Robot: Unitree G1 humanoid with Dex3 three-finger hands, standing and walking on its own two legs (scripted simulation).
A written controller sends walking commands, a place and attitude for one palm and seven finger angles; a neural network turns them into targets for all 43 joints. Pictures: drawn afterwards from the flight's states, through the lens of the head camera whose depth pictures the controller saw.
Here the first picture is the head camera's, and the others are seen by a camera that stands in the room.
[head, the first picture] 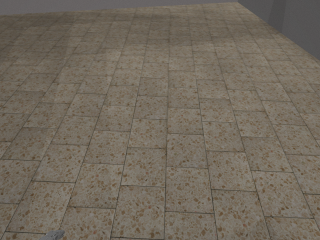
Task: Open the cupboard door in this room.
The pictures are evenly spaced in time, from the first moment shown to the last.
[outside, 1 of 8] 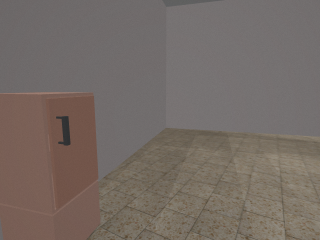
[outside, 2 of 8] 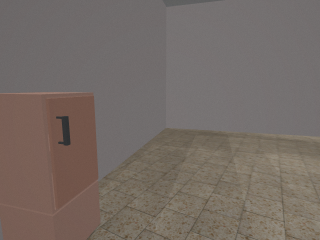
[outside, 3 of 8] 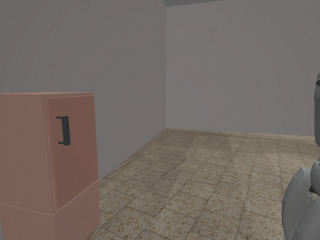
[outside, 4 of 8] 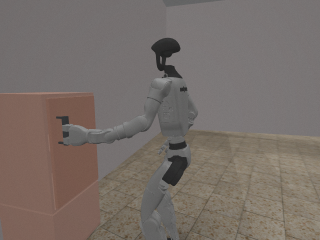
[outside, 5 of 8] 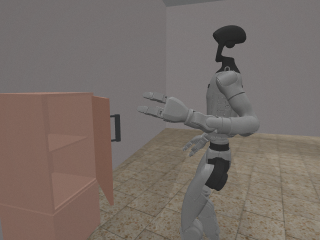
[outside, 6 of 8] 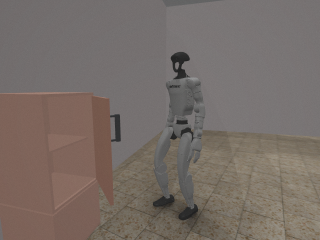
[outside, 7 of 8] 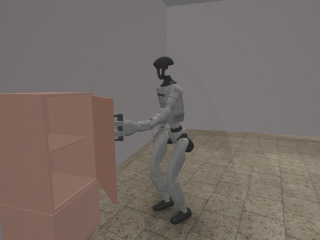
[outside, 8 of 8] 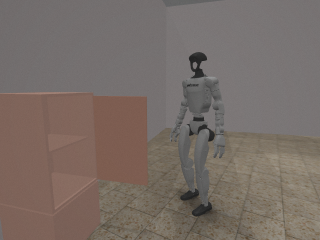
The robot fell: no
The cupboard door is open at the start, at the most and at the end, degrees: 0 92 92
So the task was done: yes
